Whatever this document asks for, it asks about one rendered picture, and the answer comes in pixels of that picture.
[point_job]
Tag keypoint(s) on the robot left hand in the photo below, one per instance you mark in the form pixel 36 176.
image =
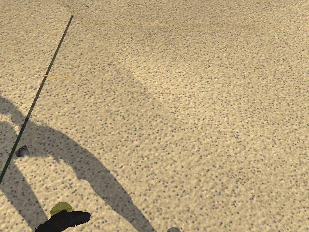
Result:
pixel 63 220

